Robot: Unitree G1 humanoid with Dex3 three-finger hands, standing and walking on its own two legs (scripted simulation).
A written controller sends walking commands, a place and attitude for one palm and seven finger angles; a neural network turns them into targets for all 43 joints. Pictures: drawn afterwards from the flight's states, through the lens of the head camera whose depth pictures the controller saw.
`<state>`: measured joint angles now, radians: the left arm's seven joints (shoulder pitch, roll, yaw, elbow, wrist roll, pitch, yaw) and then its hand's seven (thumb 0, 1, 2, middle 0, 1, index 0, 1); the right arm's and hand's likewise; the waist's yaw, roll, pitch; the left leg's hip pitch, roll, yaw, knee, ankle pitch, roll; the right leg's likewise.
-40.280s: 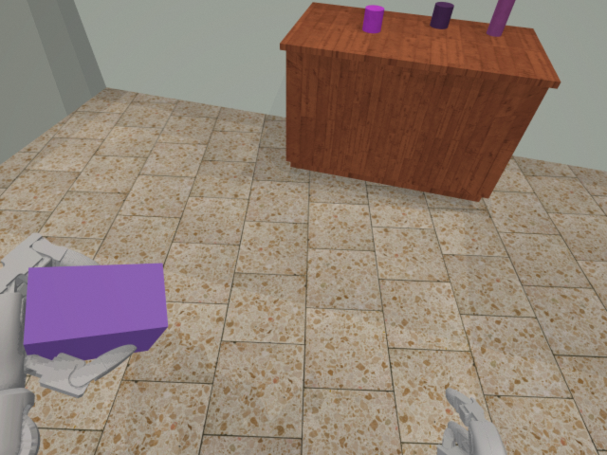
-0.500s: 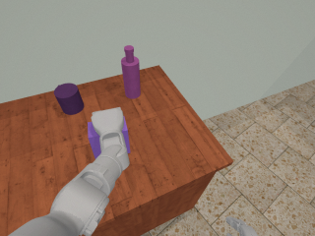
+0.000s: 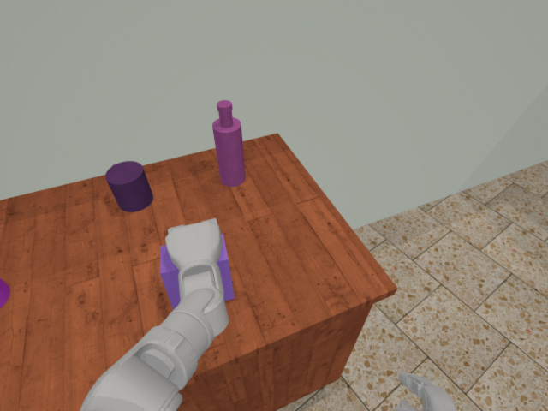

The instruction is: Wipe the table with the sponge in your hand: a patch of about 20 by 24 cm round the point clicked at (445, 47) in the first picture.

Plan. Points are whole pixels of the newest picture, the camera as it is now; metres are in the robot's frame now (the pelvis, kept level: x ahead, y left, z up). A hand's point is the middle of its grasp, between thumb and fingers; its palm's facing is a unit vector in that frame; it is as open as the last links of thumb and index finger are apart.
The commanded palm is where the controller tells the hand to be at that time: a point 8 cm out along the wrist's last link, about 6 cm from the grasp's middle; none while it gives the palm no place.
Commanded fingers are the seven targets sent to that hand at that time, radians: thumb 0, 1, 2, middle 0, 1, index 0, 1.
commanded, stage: wipe back along the third lane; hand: left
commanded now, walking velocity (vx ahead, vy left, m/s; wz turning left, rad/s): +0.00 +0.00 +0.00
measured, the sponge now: (200, 279) +0.35 +0.17 -0.04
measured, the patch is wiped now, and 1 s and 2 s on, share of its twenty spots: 0.85 0.85 0.85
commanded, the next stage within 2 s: slide back across to the middle lane in 0.60 s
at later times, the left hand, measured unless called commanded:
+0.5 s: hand (207, 285) +0.32 +0.14 +0.00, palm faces -0.07 -0.05 -1.00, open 10.5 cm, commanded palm +0.27 +0.12 +0.03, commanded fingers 0.00 0.10 1.30 -1.20 -1.60 -1.20 -1.60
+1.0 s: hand (203, 297) +0.29 +0.14 +0.00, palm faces -0.05 -0.12 -0.99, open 10.5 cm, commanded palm +0.25 +0.15 +0.05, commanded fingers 0.00 0.10 1.30 -1.20 -1.60 -1.20 -1.60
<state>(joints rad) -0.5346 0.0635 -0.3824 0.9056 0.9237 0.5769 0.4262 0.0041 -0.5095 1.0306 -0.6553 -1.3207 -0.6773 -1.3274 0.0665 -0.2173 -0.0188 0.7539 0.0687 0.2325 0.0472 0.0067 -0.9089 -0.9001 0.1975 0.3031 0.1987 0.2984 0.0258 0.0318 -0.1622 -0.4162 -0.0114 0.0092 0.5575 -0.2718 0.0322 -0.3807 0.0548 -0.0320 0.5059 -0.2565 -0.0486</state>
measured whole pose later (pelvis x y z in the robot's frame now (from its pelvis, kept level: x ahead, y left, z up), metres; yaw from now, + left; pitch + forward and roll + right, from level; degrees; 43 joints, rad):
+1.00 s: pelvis -0.01 -0.02 +0.00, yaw -1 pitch +2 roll +0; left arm -0.22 0.11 -0.42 0.52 0.94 0.59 0.35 -0.01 -0.51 1.03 -0.65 -1.33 -0.67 -1.33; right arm 0.00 -0.23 -0.01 0.71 0.09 0.24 0.05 0.01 -0.91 -0.90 0.20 0.30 0.20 0.30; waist 0.07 0.05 -0.13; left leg -0.29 0.00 0.02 0.51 -0.26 0.01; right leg -0.28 0.07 -0.02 0.50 -0.26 -0.07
